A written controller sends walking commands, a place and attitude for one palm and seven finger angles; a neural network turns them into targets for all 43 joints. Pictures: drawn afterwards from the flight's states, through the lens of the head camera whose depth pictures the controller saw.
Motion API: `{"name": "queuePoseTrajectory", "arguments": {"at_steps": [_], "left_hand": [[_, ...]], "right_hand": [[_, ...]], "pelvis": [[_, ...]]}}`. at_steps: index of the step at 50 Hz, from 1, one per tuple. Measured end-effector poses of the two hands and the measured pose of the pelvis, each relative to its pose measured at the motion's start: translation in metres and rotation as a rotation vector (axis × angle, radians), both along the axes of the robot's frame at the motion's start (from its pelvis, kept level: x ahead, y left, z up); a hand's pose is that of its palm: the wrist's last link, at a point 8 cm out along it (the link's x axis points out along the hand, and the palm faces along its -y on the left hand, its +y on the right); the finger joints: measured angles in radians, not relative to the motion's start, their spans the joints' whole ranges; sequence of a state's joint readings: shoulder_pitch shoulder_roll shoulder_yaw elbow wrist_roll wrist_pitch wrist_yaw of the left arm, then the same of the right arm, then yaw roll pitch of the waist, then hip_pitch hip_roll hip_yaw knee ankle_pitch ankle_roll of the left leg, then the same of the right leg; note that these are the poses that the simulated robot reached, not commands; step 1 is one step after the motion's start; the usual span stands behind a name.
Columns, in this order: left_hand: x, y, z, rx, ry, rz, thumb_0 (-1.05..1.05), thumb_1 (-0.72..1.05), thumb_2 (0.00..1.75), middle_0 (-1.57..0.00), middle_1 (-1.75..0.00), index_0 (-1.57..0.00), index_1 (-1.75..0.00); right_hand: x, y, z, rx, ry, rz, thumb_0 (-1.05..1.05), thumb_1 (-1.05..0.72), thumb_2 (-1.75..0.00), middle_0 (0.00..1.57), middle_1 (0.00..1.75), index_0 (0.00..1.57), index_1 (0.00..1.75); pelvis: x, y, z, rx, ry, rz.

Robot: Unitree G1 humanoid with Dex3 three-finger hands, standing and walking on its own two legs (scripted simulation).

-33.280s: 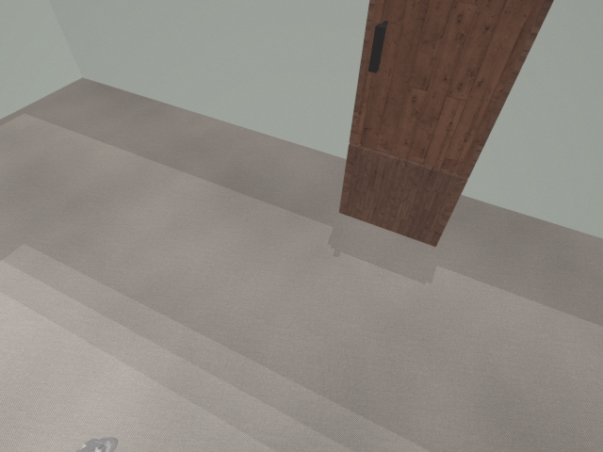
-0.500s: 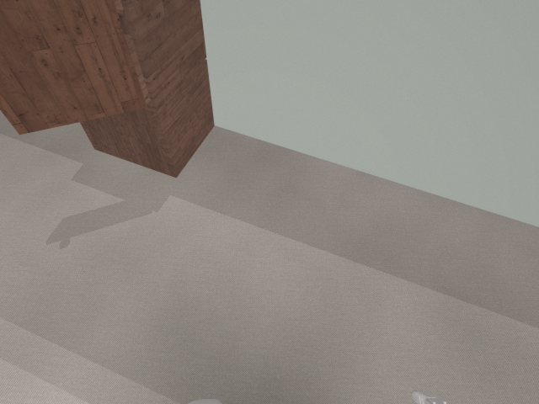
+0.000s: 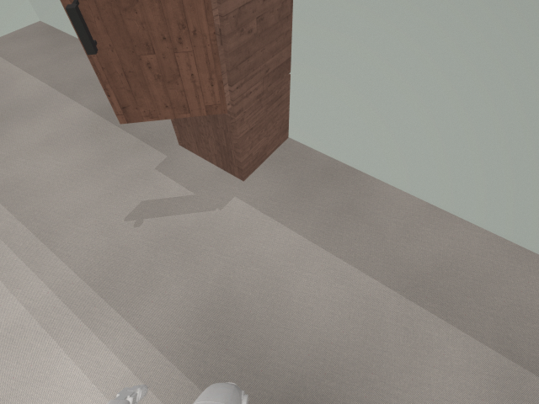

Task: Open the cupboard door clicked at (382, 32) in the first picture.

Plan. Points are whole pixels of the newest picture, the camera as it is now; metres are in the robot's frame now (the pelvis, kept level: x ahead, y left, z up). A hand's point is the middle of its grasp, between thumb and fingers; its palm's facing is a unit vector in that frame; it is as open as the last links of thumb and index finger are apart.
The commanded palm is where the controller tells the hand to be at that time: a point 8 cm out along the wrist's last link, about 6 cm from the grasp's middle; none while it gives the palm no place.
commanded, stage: turn to face it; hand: left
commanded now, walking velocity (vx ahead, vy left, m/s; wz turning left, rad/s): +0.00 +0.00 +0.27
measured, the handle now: (84, 27) +1.06 +0.58 +0.03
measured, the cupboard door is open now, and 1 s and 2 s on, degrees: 44 44 44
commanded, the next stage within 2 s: take the last steps up to it in 0.10 s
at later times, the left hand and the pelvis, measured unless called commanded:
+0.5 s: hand out of the picture +0.05 +0.22 -0.17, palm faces +0.23 -0.94 -0.24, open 7.4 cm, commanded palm none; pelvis +0.03 +0.00 -0.01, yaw +11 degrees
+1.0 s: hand out of the picture +0.11 +0.32 -0.18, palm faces +0.31 -0.93 -0.20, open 7.4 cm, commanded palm none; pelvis +0.15 +0.13 +0.00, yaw +14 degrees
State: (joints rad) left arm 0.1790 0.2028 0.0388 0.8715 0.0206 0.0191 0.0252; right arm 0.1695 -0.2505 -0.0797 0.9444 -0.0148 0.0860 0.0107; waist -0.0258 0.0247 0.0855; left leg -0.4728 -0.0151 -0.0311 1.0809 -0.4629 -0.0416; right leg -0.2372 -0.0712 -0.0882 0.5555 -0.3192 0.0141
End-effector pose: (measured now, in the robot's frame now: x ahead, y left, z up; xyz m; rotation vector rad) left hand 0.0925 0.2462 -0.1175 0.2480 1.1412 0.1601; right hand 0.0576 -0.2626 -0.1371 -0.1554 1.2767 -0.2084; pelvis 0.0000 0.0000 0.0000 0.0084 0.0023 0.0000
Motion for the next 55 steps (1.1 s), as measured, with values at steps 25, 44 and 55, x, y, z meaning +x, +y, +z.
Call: {"name": "queuePoseTrajectory", "arguments": {"at_steps": [25, 44, 55], "left_hand": [[-0.058, 0.018, -0.016, -0.038, 0.046, 0.258, 0.01, 0.91, 0.9, -0.2, -0.3, -0.2, -0.3], [-0.104, 0.06, -0.043, -0.182, 0.397, 0.441, 0.01, 0.91, 0.9, -0.21, -0.3, -0.2, -0.3], [0.095, 0.151, -0.009, -0.084, 0.048, 0.303, 0.01, 0.91, 0.9, -0.2, -0.3, -0.19, -0.3]], "right_hand": [[0.06, 0.042, -0.012, 0.035, 0.029, 0.246, 0.0, -0.9, -0.9, 0.2, 0.3, 0.2, 0.3], [0.233, 0.165, 0.008, -0.004, -0.151, 0.414, 0.0, -0.91, -0.9, 0.2, 0.3, 0.2, 0.3], [0.199, 0.188, 0.007, 0.014, 0.025, 0.282, -0.01, -0.94, -0.9, 0.2, 0.3, 0.2, 0.3]], "pelvis": [[0.031, 0.005, -0.008, -0.003, -0.009, 0.186], [0.122, 0.108, -0.015, -0.001, 0.003, 0.265], [0.182, 0.149, 0.008, 0.021, -0.003, 0.24]]}}
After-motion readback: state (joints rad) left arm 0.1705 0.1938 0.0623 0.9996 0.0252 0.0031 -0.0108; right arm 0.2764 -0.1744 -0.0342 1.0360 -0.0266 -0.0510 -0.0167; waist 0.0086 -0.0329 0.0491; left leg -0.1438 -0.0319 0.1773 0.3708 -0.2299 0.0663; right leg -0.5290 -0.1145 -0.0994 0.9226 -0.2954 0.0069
